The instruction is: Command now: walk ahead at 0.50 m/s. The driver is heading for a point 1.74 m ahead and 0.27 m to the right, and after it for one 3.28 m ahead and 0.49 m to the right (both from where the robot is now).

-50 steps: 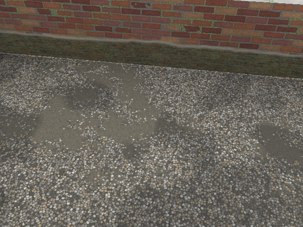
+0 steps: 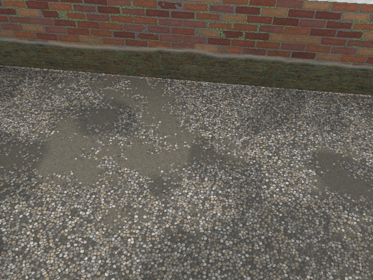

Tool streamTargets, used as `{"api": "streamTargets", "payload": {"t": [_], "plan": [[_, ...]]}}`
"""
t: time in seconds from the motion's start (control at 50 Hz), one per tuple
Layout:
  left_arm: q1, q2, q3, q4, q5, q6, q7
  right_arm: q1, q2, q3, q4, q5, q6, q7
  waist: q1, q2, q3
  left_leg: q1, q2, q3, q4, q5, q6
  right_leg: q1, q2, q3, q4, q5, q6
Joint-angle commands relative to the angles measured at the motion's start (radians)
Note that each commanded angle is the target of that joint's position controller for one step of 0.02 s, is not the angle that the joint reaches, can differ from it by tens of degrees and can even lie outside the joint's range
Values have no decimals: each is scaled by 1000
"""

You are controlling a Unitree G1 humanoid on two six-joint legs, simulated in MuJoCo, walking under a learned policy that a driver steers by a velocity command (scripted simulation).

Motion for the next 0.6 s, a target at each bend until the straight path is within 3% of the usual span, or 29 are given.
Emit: {"api": "streamTargets", "payload": {"t": [0.02, 0.04, 0.06, 0.08, 0.1, 0.12, 0.16, 0.18, 0.2, 0.22, 0.24, 0.26, 0.28, 0.3, 0.32, 0.36, 0.38, 0.4, 0.42, 0.44, 0.46, 0.48, 0.5, 0.54, 0.56, 0.58, 0.6], "plan": [[-59, 61, 17, -82, 1, -22, 3, -70, -67, -20, -83, 9, -18, -10, 10, 17, -76, -47, 79, -97, -136, 286, 20, 81, -14, 30, -57, 215, -25], [-66, 61, 16, -81, 1, -23, 3, -83, -67, -20, -88, 9, -15, -11, 9, 18, -59, -51, 81, -101, -139, 279, 23, 71, -14, 32, -62, 203, -26], [-116, 69, 16, -104, -3, -13, 1, -131, -57, -16, -115, -4, -18, 4, -10, 5, -1, -69, 81, -60, -96, 433, 19, 26, -33, 47, -51, 395, -24], [-106, 74, 20, -101, 1, -9, 1, -98, -52, -16, -106, -11, -21, 7, -17, -5, -54, -50, 79, -53, -87, 444, 16, 51, -36, 50, -40, 421, -26], [-51, 66, 20, -79, 2, -18, 4, -42, -62, -18, -77, 5, -20, -7, 4, 5, -129, -28, 79, -88, -123, 303, 18, 106, -16, 32, -45, 238, -26], [-60, 59, 16, -83, 1, -20, 3, -70, -66, -19, -84, 9, -17, -10, 11, 19, -75, -48, 81, -96, -136, 287, 20, 80, -13, 30, -56, 211, -24], [-70, 63, 16, -81, 1, -22, 2, -86, -66, -20, -90, 9, -12, -11, 9, 18, -43, -56, 84, -102, -142, 277, 24, 64, -12, 33, -62, 198, -27], [-117, 69, 16, -105, -4, -12, 0, -128, -57, -16, -116, -4, -15, 4, -10, 8, 8, -76, 81, -58, -98, 427, 18, 21, -32, 48, -50, 393, -23], [-104, 73, 19, -100, 1, -9, 0, -96, -52, -16, -107, -12, -21, 8, -18, -3, -52, -52, 79, -52, -86, 439, 16, 49, -37, 52, -40, 427, -27], [-49, 67, 20, -77, 2, -19, 4, -38, -62, -19, -77, 4, -21, -7, 3, 3, -133, -25, 78, -86, -122, 300, 18, 108, -16, 35, -45, 243, -27], [-59, 61, 16, -82, 1, -21, 3, -68, -67, -20, -84, 9, -18, -10, 10, 16, -76, -47, 80, -93, -134, 285, 20, 80, -13, 32, -56, 216, -25], [-66, 61, 15, -80, 1, -22, 3, -80, -67, -20, -89, 9, -16, -11, 9, 18, -59, -50, 82, -98, -138, 279, 23, 70, -13, 34, -61, 204, -26], [-117, 69, 16, -104, -3, -13, 1, -128, -57, -16, -115, -4, -18, 3, -10, 5, -1, -68, 82, -58, -95, 432, 19, 25, -32, 49, -50, 397, -24], [-107, 74, 20, -101, 1, -9, 1, -96, -52, -16, -107, -11, -22, 7, -17, -5, -54, -49, 80, -51, -85, 444, 16, 49, -35, 52, -38, 423, -26], [-52, 66, 20, -78, 2, -18, 4, -39, -62, -18, -78, 5, -20, -7, 3, 5, -129, -28, 80, -85, -121, 303, 18, 105, -15, 34, -44, 239, -27], [-67, 59, 15, -81, 1, -21, 3, -80, -66, -20, -89, 9, -15, -11, 9, 20, -59, -51, 84, -98, -138, 278, 23, 68, -11, 34, -60, 201, -25], [-117, 68, 16, -104, -3, -12, 1, -128, -56, -16, -116, -4, -18, 4, -9, 7, -1, -69, 83, -57, -95, 431, 19, 23, -31, 49, -49, 393, -24], [-59, 69, 20, -78, 1, -19, 4, -51, -61, -19, -84, 5, -17, -8, 2, 6, -105, -35, 82, -89, -127, 295, 20, 92, -13, 37, -48, 227, -27], [-64, 61, 16, -81, 1, -20, 3, -70, -66, -19, -86, 8, -14, -10, 9, 18, -55, -57, 82, -93, -136, 281, 21, 69, -11, 34, -55, 213, -26], [-113, 67, 15, -104, -2, -11, 1, -122, -57, -16, -115, -6, -18, 4, -10, 10, -4, -71, 80, -54, -94, 427, 18, 25, -32, 50, -49, 401, -23], [-103, 73, 19, -98, 1, -9, 1, -93, -51, -16, -106, -13, -24, 7, -17, -4, -64, -43, 80, -49, -82, 442, 17, 53, -36, 55, -38, 430, -28], [-52, 69, 21, -78, 1, -19, 5, -36, -62, -19, -78, 5, -22, -7, 3, 2, -135, -22, 81, -83, -120, 304, 18, 107, -13, 36, -42, 240, -27], [-63, 60, 16, -82, 0, -20, 4, -67, -66, -19, -85, 10, -18, -10, 10, 17, -73, -49, 83, -91, -134, 285, 20, 76, -10, 33, -54, 212, -24], [-73, 62, 16, -80, 1, -21, 2, -82, -66, -20, -91, 9, -13, -11, 9, 17, -42, -56, 86, -97, -140, 276, 24, 60, -9, 37, -60, 199, -27], [-119, 69, 15, -105, -4, -11, 0, -125, -57, -16, -117, -4, -16, 4, -10, 9, 9, -76, 83, -54, -95, 425, 18, 17, -29, 51, -48, 393, -23], [-106, 73, 19, -99, 1, -8, 0, -93, -51, -16, -108, -13, -21, 8, -18, -2, -52, -52, 81, -47, -83, 437, 16, 46, -35, 56, -38, 427, -27], [-50, 67, 20, -77, 2, -19, 4, -34, -61, -19, -78, 4, -21, -7, 3, 3, -133, -24, 80, -81, -120, 298, 18, 105, -14, 38, -43, 244, -27]]}}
